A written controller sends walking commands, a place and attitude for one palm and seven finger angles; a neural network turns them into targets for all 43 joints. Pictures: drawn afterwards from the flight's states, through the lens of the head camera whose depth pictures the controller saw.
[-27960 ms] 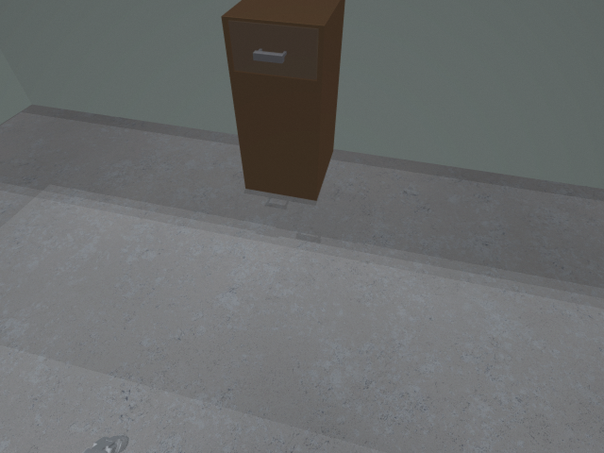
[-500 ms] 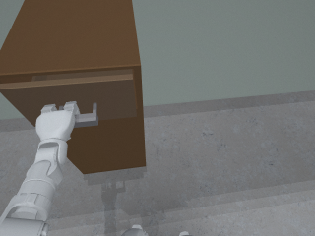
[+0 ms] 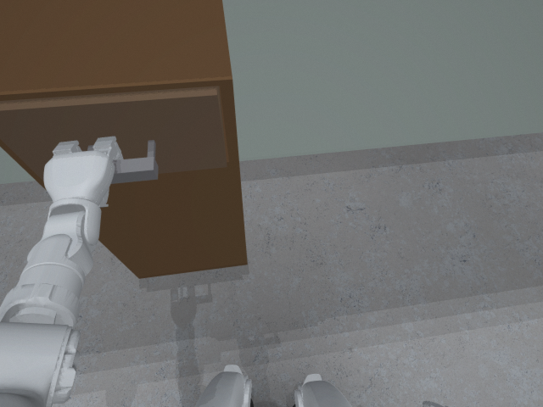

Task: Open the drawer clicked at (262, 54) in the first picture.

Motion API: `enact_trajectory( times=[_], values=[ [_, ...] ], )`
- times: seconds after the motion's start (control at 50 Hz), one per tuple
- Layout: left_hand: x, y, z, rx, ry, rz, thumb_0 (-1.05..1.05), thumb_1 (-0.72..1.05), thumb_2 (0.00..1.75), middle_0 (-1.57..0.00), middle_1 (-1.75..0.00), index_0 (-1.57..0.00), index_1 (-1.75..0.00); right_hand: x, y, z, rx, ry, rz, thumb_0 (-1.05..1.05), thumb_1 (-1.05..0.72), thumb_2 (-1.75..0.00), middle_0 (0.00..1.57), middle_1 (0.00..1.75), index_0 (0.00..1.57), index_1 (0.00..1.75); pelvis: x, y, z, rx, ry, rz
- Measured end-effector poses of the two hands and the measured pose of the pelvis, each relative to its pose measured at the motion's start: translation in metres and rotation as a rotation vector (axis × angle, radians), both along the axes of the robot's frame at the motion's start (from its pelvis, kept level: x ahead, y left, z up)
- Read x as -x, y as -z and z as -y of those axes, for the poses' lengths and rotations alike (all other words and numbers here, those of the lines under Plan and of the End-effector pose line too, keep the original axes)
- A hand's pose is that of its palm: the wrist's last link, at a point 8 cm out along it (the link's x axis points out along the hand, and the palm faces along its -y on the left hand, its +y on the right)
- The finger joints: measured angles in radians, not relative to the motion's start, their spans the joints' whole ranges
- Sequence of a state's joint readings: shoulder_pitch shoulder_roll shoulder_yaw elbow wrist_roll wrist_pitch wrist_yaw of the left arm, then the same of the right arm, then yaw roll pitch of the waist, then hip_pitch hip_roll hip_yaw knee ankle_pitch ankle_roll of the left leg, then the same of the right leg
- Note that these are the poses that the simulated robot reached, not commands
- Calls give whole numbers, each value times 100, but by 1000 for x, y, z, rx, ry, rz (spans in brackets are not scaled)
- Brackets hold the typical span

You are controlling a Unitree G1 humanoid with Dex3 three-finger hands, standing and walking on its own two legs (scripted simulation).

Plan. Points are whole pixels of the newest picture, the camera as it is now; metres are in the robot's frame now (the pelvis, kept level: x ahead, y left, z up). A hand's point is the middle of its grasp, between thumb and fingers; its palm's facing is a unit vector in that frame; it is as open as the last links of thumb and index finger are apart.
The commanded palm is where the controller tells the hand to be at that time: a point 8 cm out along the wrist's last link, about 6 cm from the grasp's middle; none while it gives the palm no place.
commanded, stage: open the thumb to release the handle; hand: left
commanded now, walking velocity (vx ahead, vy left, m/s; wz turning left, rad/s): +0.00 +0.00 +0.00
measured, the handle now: (121, 160) +0.48 +0.26 +0.02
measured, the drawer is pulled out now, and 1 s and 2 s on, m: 0.02 0.02 0.02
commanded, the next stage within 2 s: lift the hand off the handle in 0.30 s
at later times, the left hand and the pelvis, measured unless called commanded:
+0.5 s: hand (101, 198) +0.42 +0.28 +0.00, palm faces -0.04 -0.03 -1.00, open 13.6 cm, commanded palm +0.41 +0.27 +0.05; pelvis -0.01 -0.01 +0.00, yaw +0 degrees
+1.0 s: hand (96, 183) +0.43 +0.29 +0.02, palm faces -0.02 -0.04 -1.00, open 13.6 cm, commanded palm +0.42 +0.28 +0.10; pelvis +0.02 +0.00 +0.03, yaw +0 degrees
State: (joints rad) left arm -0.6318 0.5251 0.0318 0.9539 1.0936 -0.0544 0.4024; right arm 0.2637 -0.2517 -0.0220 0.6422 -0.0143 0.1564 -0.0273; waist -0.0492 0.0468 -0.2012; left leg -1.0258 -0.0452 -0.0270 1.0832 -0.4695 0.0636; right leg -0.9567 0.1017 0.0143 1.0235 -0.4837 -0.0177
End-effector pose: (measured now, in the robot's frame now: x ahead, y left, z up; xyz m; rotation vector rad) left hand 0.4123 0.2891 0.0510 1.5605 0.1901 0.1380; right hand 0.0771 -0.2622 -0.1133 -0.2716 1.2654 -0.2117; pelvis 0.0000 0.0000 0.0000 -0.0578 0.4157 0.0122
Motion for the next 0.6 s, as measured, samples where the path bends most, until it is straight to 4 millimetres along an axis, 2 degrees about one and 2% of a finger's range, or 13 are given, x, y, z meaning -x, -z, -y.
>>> enact_trajectory(
  times=[0.08, 0.2, 0.32, 0.44, 0.52, 0.6],
  values=[
    [0, -1, 0, 2, -7, -28, 0, 40, 70, -38, -130, -39, -130, 21, 1, 5, 0, 27, -25, 0, -90, -90, 21, 30, 20, 30, 4, 1, 4, -6, 8, -2],
    [-1, -1, -1, 4, 5, -26, 0, 6, 54, -36, -126, -36, -126, 50, 2, 16, 17, 61, -70, 0, -90, -90, 21, 30, 20, 30, 9, 4, 10, -6, 12, -6],
    [0, 0, -1, -1, 17, -2, 0, -27, 40, -33, -123, -33, -122, 64, 3, 23, 28, 73, -99, 0, -90, -90, 21, 30, 20, 29, 12, 7, 12, -7, 13, -15],
    [2, -2, 4, -2, 15, 1, 0, -43, 33, -32, -121, -34, -122, 60, 3, 23, 16, 76, -89, 0, -90, -90, 21, 30, 20, 29, 12, 5, 11, -5, 8, -11],
    [12, -4, 10, 34, -12, -14, 0, -47, 31, -30, -119, -32, -121, 47, -5, 16, -1, 81, -55, 0, -90, -90, 21, 30, 20, 29, 5, -7, 9, -7, 8, 14],
    [9, -4, 9, 20, -5, -39, 0, -48, 30, -30, -119, -30, -121, 31, -13, 11, 4, 62, -16, 0, -90, -90, 21, 30, 20, 29, 0, -12, 9, -6, -2, 26]
  ],
)
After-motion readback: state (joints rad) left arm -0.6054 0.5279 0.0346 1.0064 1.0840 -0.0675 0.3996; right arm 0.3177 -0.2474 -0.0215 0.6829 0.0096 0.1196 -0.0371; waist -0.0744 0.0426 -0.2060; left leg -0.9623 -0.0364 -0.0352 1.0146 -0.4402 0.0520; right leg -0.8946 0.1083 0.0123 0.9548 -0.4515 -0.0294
